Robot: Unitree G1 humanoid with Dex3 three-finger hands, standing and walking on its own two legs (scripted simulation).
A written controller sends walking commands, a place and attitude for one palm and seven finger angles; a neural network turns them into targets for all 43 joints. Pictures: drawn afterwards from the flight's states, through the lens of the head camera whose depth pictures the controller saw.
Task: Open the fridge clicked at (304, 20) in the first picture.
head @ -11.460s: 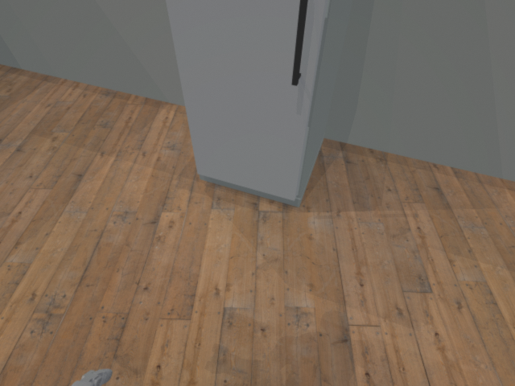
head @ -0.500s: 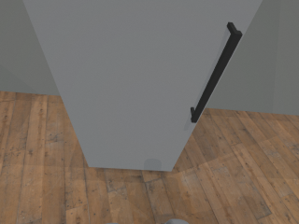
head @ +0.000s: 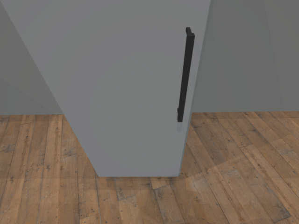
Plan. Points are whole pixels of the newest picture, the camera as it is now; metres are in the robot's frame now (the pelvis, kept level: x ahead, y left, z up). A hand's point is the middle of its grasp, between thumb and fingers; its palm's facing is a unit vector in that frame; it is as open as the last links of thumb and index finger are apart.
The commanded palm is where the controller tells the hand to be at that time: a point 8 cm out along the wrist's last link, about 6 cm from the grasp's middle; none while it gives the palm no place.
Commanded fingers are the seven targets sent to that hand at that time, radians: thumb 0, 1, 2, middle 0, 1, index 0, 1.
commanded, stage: come to a stop and stand still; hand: right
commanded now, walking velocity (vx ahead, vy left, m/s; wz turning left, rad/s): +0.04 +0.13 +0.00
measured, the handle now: (183, 82) +0.53 -0.08 +0.11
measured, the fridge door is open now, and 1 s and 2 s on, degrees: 0 0 0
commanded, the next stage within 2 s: look again from close up in 0.64 s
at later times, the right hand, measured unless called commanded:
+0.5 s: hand out of the picture +0.10 -0.14 -0.18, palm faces +0.06 +0.98 -0.19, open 7.1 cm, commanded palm none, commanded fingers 0.00 -0.90 -0.90 0.20 0.30 0.20 0.30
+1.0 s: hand out of the picture +0.01 -0.17 -0.19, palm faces +0.06 +0.97 -0.22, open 7.4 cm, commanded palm none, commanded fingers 0.00 -0.90 -0.90 0.20 0.30 0.20 0.30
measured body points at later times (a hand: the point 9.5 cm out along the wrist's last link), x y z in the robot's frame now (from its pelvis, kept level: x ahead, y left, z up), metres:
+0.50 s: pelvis +0.03 +0.04 -0.01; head +0.03 +0.03 +0.44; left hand +0.02 +0.26 -0.17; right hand +0.10 -0.19 -0.17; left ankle +0.02 +0.13 -0.75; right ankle -0.01 -0.10 -0.75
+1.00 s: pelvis +0.01 +0.01 -0.01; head +0.00 +0.01 +0.44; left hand +0.05 +0.26 -0.16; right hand +0.01 -0.22 -0.17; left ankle +0.02 +0.13 -0.75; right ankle -0.01 -0.10 -0.75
